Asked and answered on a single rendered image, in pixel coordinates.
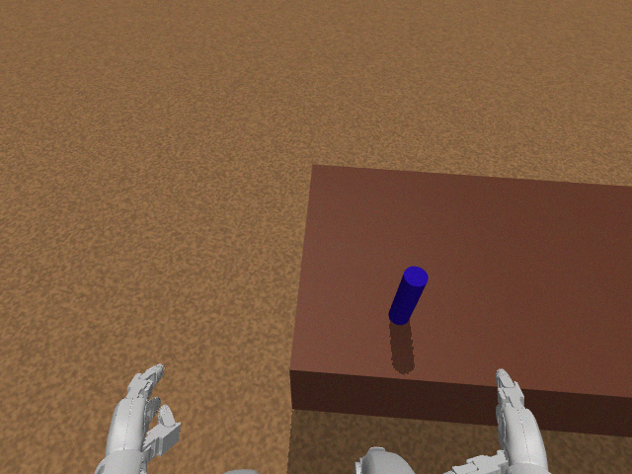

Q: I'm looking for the can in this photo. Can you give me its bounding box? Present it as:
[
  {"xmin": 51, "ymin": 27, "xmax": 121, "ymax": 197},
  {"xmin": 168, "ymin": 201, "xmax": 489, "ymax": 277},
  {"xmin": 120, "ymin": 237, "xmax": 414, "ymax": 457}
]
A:
[{"xmin": 388, "ymin": 267, "xmax": 429, "ymax": 325}]

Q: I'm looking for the right robot hand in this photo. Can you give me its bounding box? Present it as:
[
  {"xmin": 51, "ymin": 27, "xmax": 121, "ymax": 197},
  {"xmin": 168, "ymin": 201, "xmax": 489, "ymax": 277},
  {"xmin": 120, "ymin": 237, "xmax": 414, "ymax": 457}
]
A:
[{"xmin": 442, "ymin": 368, "xmax": 548, "ymax": 474}]

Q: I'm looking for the left robot arm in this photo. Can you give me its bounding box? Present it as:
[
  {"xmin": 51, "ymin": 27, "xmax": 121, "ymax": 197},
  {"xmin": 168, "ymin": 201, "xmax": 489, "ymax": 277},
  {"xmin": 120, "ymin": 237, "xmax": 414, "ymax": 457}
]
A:
[{"xmin": 94, "ymin": 449, "xmax": 147, "ymax": 474}]

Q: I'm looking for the left robot hand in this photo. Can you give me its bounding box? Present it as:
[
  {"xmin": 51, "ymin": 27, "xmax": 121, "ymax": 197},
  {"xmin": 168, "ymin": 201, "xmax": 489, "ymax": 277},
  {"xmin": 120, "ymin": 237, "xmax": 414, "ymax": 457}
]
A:
[{"xmin": 105, "ymin": 363, "xmax": 181, "ymax": 463}]

